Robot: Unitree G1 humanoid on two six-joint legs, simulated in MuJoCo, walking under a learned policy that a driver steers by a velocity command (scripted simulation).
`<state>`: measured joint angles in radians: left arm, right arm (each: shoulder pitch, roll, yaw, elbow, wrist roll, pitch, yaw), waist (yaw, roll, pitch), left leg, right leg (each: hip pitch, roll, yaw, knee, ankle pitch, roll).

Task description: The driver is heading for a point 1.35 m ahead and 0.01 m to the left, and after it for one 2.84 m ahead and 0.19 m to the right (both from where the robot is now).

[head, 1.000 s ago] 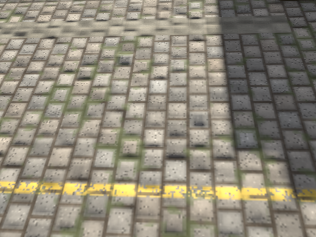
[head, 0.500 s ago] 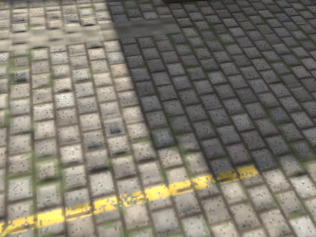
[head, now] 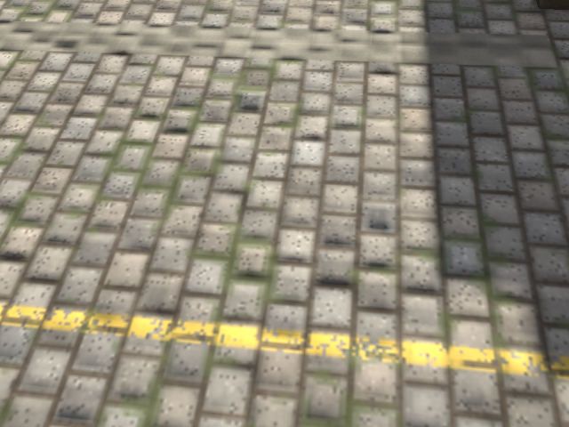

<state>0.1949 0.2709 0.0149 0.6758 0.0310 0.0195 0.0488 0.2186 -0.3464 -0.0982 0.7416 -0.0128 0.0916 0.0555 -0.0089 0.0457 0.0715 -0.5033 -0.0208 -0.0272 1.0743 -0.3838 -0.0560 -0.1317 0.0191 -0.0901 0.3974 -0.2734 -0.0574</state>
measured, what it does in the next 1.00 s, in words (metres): walks ahead: left foot, then right foot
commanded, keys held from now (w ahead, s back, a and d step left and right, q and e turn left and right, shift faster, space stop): q+shift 0.30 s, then shift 0.10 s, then e+shift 0.26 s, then w+e+shift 0.34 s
